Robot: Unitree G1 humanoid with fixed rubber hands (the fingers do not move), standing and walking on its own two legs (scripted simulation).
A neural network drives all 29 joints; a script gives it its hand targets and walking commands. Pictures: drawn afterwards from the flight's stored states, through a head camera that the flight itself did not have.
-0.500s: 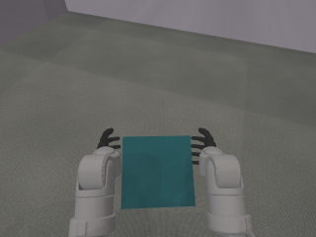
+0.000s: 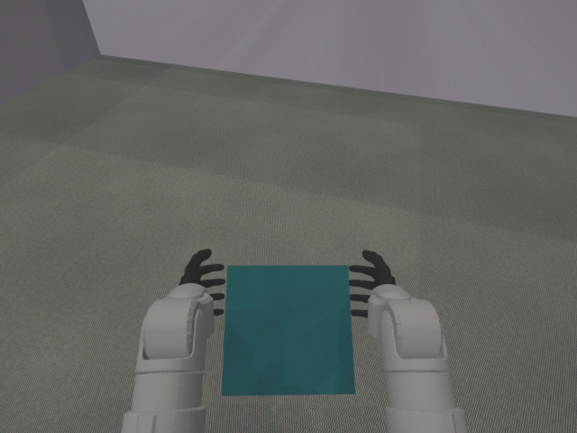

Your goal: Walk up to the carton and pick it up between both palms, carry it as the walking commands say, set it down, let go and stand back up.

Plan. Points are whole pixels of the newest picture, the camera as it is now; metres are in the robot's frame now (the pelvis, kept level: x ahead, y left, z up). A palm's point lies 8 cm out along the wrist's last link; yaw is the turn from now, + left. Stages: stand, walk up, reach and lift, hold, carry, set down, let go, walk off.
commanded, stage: carry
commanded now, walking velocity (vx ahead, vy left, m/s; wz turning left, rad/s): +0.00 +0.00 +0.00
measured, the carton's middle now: (286, 326) +0.32 +0.00 -0.04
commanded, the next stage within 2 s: none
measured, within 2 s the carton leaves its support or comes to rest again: neither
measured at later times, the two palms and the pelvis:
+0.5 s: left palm (201, 307) +0.29 +0.11 +0.08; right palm (396, 306) +0.28 -0.14 +0.08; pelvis +0.00 -0.01 +0.00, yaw +0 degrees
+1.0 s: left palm (201, 310) +0.28 +0.12 +0.07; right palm (395, 309) +0.28 -0.14 +0.07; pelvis +0.00 -0.01 +0.00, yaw +0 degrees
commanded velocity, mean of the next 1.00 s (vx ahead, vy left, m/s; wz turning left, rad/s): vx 0.00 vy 0.00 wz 0.00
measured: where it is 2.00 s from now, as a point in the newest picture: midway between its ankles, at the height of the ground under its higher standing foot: outside the picture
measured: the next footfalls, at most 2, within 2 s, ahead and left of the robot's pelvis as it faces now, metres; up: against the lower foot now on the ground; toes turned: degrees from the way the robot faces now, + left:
none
